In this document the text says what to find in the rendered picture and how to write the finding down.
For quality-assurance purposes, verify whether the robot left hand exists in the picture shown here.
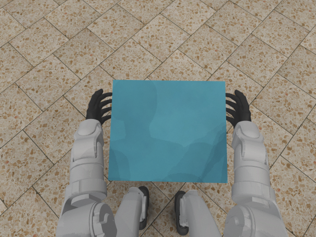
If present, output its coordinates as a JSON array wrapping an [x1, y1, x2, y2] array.
[[85, 89, 112, 125]]

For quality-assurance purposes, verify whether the right robot shin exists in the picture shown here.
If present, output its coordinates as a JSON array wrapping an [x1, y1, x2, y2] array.
[[179, 190, 198, 227]]

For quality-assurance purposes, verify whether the right robot upper arm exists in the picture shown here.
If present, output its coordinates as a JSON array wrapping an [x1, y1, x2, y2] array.
[[223, 204, 288, 237]]

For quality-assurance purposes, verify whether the left robot forearm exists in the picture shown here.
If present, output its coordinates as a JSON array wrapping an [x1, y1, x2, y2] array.
[[56, 119, 107, 232]]

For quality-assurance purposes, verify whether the right robot forearm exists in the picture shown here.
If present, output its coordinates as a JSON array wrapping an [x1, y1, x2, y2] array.
[[232, 121, 284, 223]]

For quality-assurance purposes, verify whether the robot right hand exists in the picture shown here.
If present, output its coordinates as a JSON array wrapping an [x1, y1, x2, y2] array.
[[226, 90, 251, 128]]

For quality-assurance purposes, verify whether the carton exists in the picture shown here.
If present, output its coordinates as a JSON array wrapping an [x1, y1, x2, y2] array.
[[108, 80, 228, 183]]

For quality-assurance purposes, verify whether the left robot upper arm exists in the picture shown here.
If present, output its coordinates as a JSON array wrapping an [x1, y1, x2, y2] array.
[[56, 201, 117, 237]]

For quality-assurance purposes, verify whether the robot left foot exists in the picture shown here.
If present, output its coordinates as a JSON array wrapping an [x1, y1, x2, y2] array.
[[139, 186, 149, 230]]

